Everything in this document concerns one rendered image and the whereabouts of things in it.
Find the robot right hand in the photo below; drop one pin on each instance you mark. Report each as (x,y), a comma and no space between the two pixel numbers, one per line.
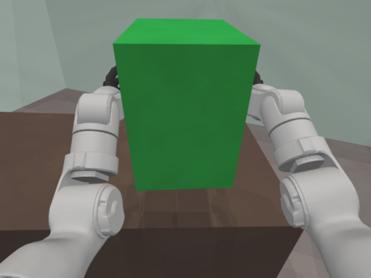
(257,79)

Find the right robot upper arm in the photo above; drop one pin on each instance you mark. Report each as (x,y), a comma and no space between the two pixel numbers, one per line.
(322,202)

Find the left robot upper arm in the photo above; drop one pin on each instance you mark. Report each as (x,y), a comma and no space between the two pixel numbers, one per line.
(82,218)

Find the robot left forearm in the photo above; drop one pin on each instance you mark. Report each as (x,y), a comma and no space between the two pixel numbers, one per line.
(92,157)

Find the carton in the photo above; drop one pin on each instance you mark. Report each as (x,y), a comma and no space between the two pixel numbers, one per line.
(185,87)

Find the robot right forearm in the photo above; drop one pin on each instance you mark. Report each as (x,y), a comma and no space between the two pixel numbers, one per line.
(294,138)

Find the pedestal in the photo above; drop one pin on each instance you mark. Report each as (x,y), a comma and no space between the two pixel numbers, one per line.
(238,232)

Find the robot left hand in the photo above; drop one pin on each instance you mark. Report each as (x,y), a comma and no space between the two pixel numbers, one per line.
(111,80)

